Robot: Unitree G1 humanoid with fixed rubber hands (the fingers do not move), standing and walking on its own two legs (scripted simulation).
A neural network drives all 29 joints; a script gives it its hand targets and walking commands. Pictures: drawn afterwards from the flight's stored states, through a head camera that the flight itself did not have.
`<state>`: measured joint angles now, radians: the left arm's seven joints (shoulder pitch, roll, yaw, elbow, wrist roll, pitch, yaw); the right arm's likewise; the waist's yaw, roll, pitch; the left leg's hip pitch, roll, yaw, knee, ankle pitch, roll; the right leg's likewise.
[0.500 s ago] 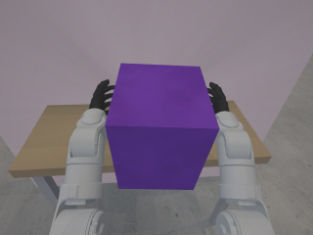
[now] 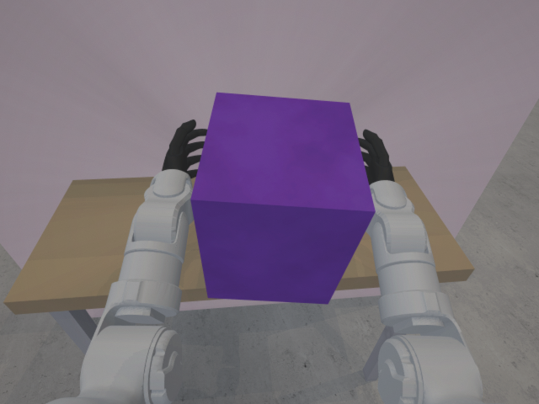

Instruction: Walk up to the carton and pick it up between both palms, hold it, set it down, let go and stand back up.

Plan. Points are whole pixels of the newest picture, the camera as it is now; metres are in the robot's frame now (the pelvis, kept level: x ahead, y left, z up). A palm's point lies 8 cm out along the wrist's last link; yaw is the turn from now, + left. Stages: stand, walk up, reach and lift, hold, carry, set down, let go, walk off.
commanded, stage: hold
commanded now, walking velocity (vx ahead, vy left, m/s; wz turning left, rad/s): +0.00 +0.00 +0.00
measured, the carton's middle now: (275, 204) +0.39 +0.00 +0.13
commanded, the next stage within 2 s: none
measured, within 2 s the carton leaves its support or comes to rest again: neither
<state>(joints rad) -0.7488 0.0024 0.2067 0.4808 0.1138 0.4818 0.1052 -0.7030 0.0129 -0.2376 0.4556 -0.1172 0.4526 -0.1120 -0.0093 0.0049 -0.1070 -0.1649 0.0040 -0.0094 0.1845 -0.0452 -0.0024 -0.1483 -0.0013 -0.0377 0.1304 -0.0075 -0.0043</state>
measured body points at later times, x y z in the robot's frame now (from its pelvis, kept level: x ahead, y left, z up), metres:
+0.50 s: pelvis +0.03 +0.01 +0.00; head +0.00 +0.01 +0.45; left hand +0.44 +0.15 +0.22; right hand +0.43 -0.14 +0.22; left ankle +0.03 +0.12 -0.75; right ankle +0.04 -0.12 -0.75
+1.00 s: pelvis -0.03 -0.01 +0.00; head -0.09 -0.02 +0.45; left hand +0.38 +0.11 +0.22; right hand +0.36 -0.18 +0.21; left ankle +0.03 +0.12 -0.75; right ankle +0.04 -0.12 -0.75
